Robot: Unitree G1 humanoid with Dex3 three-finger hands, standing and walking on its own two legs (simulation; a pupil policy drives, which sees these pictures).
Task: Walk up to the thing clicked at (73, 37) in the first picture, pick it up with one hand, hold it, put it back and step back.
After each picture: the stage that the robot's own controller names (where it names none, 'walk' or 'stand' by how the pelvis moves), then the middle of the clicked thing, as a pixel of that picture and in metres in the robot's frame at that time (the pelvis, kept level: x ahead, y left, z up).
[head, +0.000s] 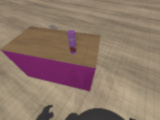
stand; (72, 43) +0.68 +0.22 +0.00
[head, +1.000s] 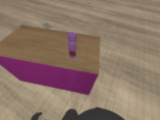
stand; (72, 46) +0.59 +0.20 +0.01
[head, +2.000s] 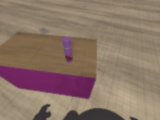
stand; (68, 51) +0.54 +0.24 +0.01
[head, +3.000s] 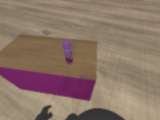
stand; (68, 53) +0.54 +0.24 +0.00
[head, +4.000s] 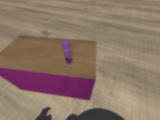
stand; (67, 53) +0.55 +0.24 +0.00
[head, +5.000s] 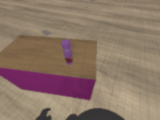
stand; (67, 53) +0.54 +0.24 +0.00
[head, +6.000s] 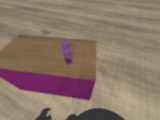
rise first; (67, 53) +0.53 +0.24 +0.00
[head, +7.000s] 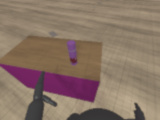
rise first; (72, 54) +0.54 +0.22 +0.00
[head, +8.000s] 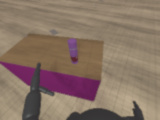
go down; (73, 52) +0.55 +0.21 +0.01
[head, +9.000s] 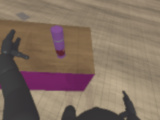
go down; (59, 44) +0.52 +0.21 +0.06
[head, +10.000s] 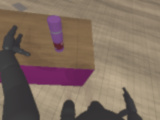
close in; (57, 37) +0.54 +0.21 +0.08
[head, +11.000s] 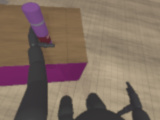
close; (40, 29) +0.56 +0.24 +0.11
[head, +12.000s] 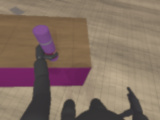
lift; (48, 46) +0.47 +0.23 +0.09
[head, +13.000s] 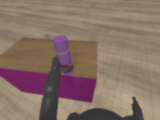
lift; (64, 58) +0.34 +0.17 +0.19
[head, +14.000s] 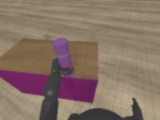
hold; (65, 60) +0.32 +0.17 +0.18
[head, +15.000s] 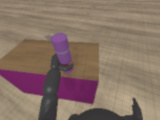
hold; (64, 56) +0.32 +0.17 +0.21
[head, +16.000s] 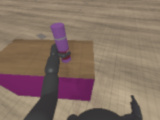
crouch; (62, 45) +0.43 +0.18 +0.21
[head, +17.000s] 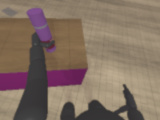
lower; (44, 34) +0.54 +0.23 +0.12
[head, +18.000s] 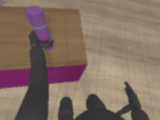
lower; (42, 33) +0.54 +0.22 +0.10
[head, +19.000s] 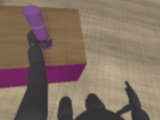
lower; (41, 32) +0.54 +0.23 +0.10
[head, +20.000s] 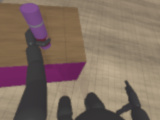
lower; (39, 31) +0.54 +0.23 +0.11
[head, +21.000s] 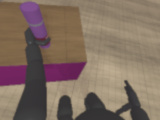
rest; (39, 30) +0.55 +0.23 +0.11
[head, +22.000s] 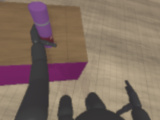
withdraw; (44, 30) +0.55 +0.21 +0.11
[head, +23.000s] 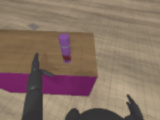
sink last; (65, 50) +0.50 +0.19 +0.06
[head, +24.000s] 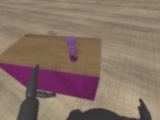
stand; (72, 50) +0.54 +0.21 +0.05
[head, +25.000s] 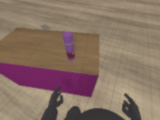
stand; (69, 47) +0.53 +0.21 +0.07
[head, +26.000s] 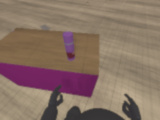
stand; (69, 47) +0.53 +0.21 +0.07
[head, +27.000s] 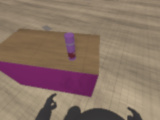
stand; (70, 48) +0.54 +0.20 +0.05
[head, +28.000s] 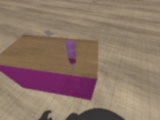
walk; (71, 53) +0.55 +0.21 +0.00
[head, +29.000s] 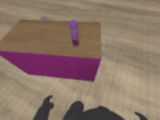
walk; (74, 35) +0.67 +0.19 +0.02
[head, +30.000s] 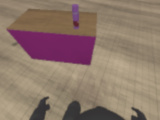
walk; (75, 17) +0.99 +0.24 +0.02
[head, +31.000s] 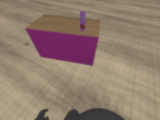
stand; (82, 21) +1.16 +0.20 +0.01
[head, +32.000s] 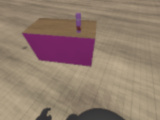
stand; (78, 23) +1.14 +0.22 +0.00
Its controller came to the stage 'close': yes
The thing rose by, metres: 0.21
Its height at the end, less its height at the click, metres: +0.00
